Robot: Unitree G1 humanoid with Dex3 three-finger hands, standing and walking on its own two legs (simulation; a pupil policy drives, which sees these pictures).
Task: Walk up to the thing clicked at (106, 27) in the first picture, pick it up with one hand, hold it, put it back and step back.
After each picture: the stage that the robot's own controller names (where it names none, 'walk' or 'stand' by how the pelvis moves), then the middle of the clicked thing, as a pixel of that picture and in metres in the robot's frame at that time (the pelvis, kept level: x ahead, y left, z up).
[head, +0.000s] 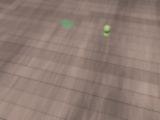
stand; (106, 30) +1.63 -0.25 -0.72
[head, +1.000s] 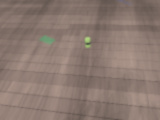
walk; (87, 42) +1.52 +0.12 -0.69
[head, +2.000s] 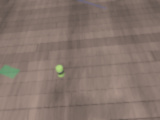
walk; (60, 71) +0.95 +0.36 -0.71
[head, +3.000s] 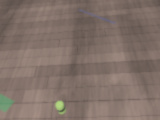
walk; (60, 107) +0.57 +0.31 -0.71
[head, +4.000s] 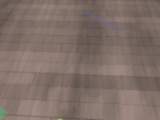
stand; out of the picture +0.40 +0.22 -0.69
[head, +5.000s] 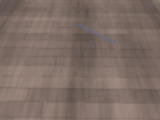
stand; out of the picture +0.32 +0.20 -0.72
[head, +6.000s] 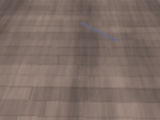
stand; out of the picture +0.32 +0.20 -0.73
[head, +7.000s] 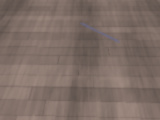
stand; out of the picture +0.33 +0.21 -0.73
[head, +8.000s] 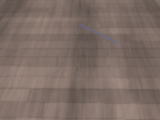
stand; out of the picture +0.32 +0.22 -0.73
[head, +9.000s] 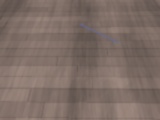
stand; out of the picture +0.32 +0.22 -0.73
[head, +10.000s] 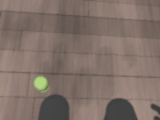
go down; (42, 84) +0.38 +0.23 -0.44
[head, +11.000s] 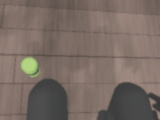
go down; (31, 67) +0.40 +0.26 -0.31
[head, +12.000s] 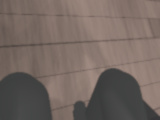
close in; out of the picture +0.37 +0.29 -0.23
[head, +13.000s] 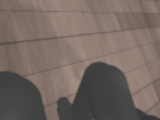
close; out of the picture +0.37 +0.30 -0.22
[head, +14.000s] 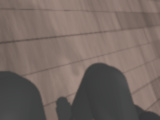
lift; out of the picture +0.36 +0.30 -0.22
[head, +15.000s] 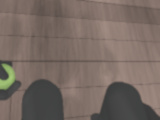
lift; (3, 79) +0.31 +0.28 -0.09
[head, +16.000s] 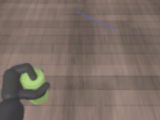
lift; (35, 87) +0.33 +0.18 +0.04
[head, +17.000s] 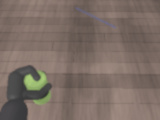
hold; (38, 88) +0.33 +0.18 +0.00
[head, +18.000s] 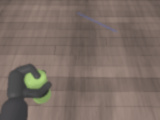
crouch; (38, 87) +0.34 +0.18 +0.01
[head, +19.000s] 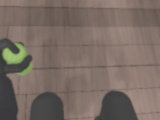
crouch; (19, 60) +0.42 +0.23 -0.10
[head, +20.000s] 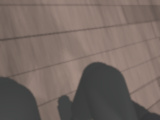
lower; out of the picture +0.39 +0.32 -0.22
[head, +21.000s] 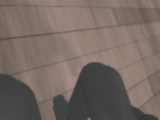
lower; out of the picture +0.39 +0.32 -0.22
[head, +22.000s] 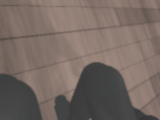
lower; out of the picture +0.38 +0.32 -0.22
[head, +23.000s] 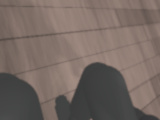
lower; out of the picture +0.38 +0.32 -0.22
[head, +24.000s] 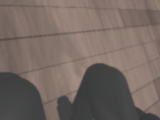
loosen; out of the picture +0.37 +0.31 -0.22
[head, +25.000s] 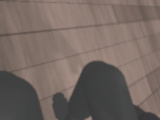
withdraw; out of the picture +0.37 +0.31 -0.22
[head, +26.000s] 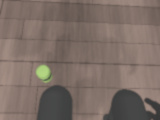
walk; (44, 74) +0.41 +0.24 -0.38
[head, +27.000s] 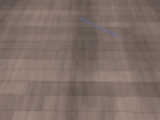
stand; out of the picture +0.34 +0.20 -0.66
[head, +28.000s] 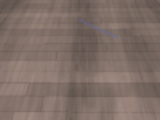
stand; out of the picture +0.35 +0.21 -0.67
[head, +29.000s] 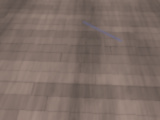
stand; out of the picture +0.36 +0.20 -0.70
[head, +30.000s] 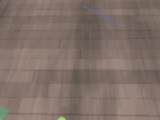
walk; out of the picture +0.38 +0.20 -0.71
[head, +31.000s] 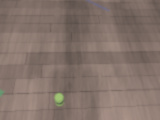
walk; (59, 99) +0.52 +0.16 -0.71
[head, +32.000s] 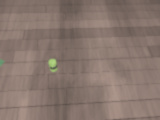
walk; (53, 65) +0.81 +0.30 -0.69
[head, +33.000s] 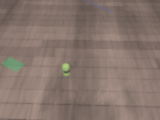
stand; (66, 69) +0.97 +0.22 -0.71
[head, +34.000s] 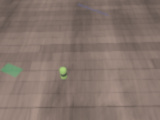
stand; (63, 73) +0.99 +0.26 -0.72
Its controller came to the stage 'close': yes
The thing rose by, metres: 0.70
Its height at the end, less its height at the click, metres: +0.00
